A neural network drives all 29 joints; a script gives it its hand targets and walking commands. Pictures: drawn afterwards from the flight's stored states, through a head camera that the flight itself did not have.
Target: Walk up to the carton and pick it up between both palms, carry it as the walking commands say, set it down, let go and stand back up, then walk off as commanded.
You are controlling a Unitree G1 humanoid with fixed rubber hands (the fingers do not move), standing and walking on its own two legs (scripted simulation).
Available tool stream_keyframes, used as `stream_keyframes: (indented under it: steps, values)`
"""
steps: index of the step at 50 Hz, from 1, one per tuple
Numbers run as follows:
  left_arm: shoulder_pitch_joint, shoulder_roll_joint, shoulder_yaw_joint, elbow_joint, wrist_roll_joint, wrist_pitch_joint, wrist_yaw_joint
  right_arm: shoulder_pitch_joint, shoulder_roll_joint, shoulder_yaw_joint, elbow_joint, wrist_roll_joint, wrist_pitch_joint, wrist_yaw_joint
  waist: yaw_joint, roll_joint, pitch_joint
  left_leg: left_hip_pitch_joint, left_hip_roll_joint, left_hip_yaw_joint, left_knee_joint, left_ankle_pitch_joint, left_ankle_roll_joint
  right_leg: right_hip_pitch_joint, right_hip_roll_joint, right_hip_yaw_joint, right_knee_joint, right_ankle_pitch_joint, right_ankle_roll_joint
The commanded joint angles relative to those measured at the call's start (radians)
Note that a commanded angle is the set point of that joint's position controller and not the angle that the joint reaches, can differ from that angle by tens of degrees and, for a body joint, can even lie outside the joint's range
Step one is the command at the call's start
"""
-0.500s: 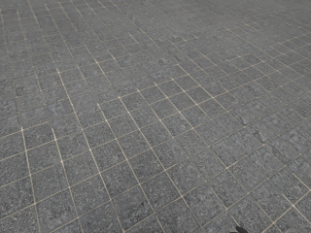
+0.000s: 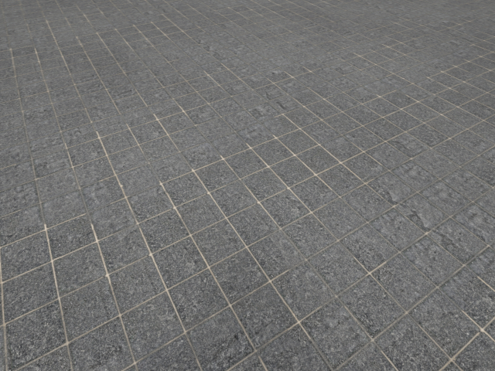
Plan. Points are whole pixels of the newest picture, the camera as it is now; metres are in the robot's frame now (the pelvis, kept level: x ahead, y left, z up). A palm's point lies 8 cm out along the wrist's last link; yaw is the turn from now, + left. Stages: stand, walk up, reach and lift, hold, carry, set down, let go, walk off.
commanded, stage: stand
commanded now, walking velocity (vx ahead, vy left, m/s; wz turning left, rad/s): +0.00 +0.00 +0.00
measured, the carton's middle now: out of the picture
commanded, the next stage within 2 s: none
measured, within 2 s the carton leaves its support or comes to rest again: neither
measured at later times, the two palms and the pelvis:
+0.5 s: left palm out of the picture -0.02 +0.21 -0.15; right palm out of the picture -0.02 -0.21 -0.15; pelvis +0.00 +0.00 +0.00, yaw +0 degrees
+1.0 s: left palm out of the picture -0.03 +0.19 -0.15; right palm out of the picture -0.03 -0.21 -0.15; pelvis +0.01 -0.01 +0.00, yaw +0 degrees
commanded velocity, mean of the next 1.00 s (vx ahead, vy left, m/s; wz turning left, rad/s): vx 0.00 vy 0.00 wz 0.00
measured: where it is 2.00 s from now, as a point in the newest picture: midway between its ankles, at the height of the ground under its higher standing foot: outside the picture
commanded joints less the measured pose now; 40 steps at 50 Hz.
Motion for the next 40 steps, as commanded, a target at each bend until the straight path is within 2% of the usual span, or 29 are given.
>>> stream_keyframes:
  steps: [1,40]
  values:
    - [0.046,0.079,0.011,-0.007,0.001,-0.008,0.005,0.036,-0.072,-0.009,-0.009,0.0,-0.007,-0.005,0.005,0.006,0.041,-0.014,0.096,-0.108,-0.063,0.029,0.014,-0.066,-0.098,0.104,-0.087,-0.009,-0.013]
    - [0.149,0.012,-0.018,0.092,0.0,-0.015,0.015,0.111,0.004,0.012,0.043,0.002,-0.013,-0.015,0.007,-0.001,0.057,-0.046,0.096,-0.089,-0.018,0.054,0.015,-0.082,-0.084,0.101,-0.06,0.023,-0.026]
